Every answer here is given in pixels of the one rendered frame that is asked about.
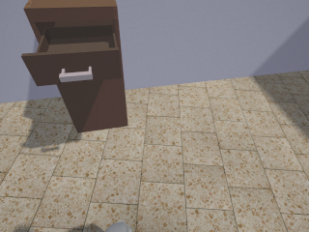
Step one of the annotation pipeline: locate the handle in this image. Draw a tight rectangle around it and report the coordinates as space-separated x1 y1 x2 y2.
59 66 93 82

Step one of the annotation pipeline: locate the cabinet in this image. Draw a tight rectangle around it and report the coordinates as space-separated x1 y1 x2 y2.
23 0 128 133

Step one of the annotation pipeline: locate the left robot thigh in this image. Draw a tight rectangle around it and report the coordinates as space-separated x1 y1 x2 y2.
105 222 132 232

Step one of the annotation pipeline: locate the drawer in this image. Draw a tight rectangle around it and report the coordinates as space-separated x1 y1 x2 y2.
21 24 122 86

